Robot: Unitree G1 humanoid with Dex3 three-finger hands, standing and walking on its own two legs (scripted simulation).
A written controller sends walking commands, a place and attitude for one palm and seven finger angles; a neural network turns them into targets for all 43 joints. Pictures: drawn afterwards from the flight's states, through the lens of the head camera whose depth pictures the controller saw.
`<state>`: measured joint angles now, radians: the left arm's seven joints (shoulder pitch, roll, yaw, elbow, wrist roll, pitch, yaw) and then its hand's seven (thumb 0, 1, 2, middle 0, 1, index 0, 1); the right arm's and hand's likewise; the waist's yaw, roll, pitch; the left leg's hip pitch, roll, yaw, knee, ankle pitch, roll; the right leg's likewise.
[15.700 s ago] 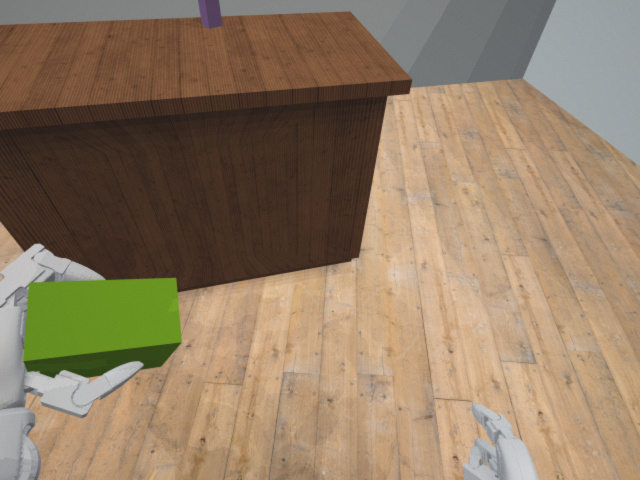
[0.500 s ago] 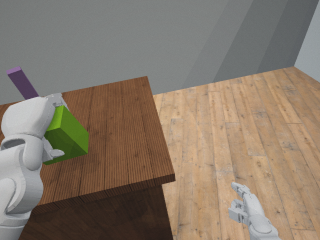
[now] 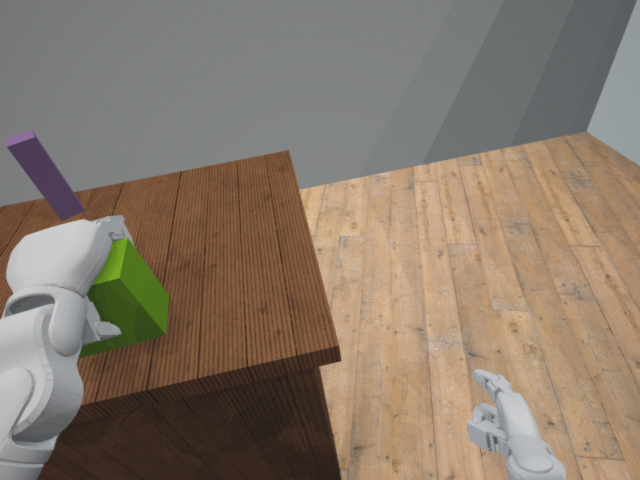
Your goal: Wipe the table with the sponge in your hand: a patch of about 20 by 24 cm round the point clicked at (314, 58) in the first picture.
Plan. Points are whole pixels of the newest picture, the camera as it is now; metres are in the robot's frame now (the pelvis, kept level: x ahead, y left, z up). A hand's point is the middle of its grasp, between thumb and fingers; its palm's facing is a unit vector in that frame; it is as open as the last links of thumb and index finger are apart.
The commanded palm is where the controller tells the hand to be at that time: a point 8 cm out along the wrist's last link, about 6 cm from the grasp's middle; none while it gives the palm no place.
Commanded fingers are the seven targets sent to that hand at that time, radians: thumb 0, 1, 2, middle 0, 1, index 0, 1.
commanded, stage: move the sponge above the wiping area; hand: left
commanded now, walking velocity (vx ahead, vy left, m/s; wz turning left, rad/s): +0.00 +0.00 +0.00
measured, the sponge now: (111, 308) +0.24 +0.30 +0.13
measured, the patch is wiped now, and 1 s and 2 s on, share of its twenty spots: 0.00 0.00 0.00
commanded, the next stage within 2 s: none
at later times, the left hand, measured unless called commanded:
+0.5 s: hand (97, 295) +0.23 +0.30 +0.16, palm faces +0.07 -0.01 -1.00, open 10.4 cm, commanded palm +0.20 +0.32 +0.24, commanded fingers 0.00 0.10 1.30 -1.20 -1.60 -1.20 -1.60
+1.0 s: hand (90, 292) +0.23 +0.31 +0.17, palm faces +0.07 -0.01 -1.00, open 10.4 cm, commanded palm +0.20 +0.32 +0.25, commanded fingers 0.00 0.10 1.30 -1.20 -1.60 -1.20 -1.60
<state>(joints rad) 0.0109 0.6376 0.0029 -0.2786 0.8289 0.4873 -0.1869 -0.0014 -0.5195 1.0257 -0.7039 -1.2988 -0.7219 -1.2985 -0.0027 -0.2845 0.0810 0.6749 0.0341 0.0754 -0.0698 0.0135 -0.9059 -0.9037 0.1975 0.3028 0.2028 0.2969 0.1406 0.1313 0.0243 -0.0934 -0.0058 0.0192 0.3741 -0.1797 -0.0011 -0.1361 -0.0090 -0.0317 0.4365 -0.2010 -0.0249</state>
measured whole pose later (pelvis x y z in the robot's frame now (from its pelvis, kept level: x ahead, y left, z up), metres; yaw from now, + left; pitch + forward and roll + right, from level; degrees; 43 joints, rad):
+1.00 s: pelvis +0.01 +0.01 +0.00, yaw +1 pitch -6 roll +1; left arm 0.06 0.65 0.03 -0.28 0.82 0.35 -0.18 0.00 -0.52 1.03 -0.70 -1.29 -0.72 -1.29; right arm 0.01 -0.28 0.07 0.69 0.02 0.04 -0.10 0.01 -0.91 -0.90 0.20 0.30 0.20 0.30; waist 0.15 0.12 0.03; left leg -0.09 -0.01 0.00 0.38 -0.19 0.01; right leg -0.11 -0.02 -0.04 0.41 -0.20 -0.01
